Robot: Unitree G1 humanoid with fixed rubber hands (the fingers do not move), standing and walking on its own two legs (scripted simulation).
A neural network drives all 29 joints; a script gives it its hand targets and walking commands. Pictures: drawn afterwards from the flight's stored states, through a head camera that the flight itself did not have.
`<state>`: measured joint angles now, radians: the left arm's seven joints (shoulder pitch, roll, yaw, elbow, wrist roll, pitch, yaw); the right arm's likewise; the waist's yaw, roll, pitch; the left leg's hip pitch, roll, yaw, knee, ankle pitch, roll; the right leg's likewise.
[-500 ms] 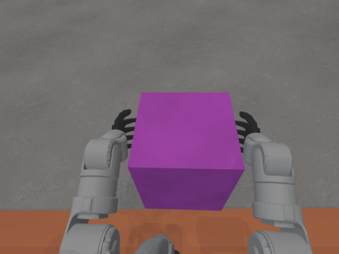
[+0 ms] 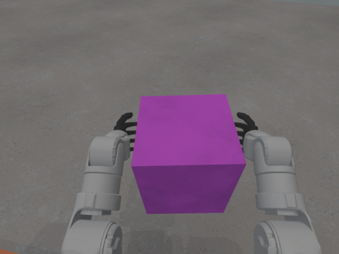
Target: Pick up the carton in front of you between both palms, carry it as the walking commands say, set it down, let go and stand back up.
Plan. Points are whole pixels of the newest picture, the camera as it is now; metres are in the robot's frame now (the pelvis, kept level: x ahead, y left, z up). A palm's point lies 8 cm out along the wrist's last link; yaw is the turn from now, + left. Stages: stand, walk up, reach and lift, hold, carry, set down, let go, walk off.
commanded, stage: carry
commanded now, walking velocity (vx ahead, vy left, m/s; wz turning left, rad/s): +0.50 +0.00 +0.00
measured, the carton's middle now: (184, 157) +0.36 +0.02 +0.04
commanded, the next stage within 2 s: none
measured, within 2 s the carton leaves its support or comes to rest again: neither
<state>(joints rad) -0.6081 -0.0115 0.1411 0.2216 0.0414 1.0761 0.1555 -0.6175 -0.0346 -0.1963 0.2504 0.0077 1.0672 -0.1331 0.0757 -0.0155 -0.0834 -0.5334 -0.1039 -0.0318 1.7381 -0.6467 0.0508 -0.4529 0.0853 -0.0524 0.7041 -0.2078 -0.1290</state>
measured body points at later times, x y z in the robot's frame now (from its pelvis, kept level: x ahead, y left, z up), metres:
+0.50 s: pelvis +0.36 +0.04 -0.16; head +0.41 +0.05 +0.29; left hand +0.73 +0.19 -0.09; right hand +0.72 -0.11 -0.10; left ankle +0.41 +0.09 -0.87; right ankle +0.27 -0.09 -0.72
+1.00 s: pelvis +0.67 +0.00 -0.12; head +0.71 -0.01 +0.33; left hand +1.01 +0.19 -0.03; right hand +1.05 -0.11 -0.03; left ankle +0.66 +0.14 -0.80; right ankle +0.70 -0.07 -0.87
